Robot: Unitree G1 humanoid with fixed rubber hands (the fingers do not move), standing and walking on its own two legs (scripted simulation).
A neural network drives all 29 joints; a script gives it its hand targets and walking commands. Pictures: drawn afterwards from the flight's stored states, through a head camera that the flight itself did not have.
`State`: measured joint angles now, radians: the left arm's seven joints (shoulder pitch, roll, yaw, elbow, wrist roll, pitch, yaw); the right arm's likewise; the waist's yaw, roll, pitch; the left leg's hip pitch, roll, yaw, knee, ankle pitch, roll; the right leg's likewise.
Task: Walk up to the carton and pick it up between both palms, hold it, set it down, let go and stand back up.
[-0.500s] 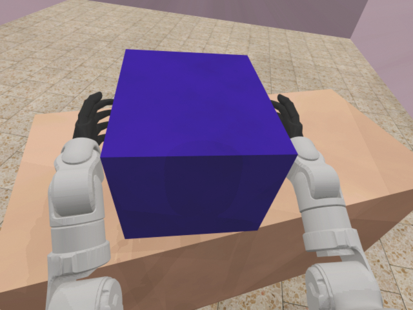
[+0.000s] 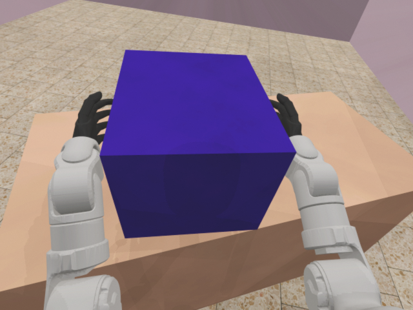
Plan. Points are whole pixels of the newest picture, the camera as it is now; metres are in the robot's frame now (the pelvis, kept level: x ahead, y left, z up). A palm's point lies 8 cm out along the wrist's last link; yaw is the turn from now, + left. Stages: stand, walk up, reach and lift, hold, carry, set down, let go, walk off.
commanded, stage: hold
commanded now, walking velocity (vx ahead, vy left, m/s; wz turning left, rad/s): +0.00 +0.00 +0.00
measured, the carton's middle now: (190, 138) +0.41 +0.01 +0.15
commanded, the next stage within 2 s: none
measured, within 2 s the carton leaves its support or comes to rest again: neither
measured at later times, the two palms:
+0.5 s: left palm (89, 137) +0.35 +0.19 +0.20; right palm (288, 135) +0.36 -0.17 +0.20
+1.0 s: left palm (89, 136) +0.34 +0.19 +0.20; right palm (290, 135) +0.35 -0.17 +0.20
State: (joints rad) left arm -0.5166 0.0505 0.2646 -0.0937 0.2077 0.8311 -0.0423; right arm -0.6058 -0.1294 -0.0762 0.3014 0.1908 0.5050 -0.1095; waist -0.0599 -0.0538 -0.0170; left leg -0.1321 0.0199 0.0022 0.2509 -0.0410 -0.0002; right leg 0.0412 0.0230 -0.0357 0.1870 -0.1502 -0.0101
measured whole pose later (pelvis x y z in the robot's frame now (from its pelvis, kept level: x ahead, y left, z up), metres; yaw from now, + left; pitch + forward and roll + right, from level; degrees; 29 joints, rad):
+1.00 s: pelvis +0.00 +0.00 +0.00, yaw -1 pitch -4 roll -1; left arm -0.54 0.05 0.27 -0.07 0.20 0.83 -0.04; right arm -0.62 -0.13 -0.09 0.31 0.18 0.51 -0.10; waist -0.06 -0.05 -0.02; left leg -0.14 0.02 0.00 0.26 -0.04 0.00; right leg 0.03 0.02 -0.03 0.20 -0.15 -0.01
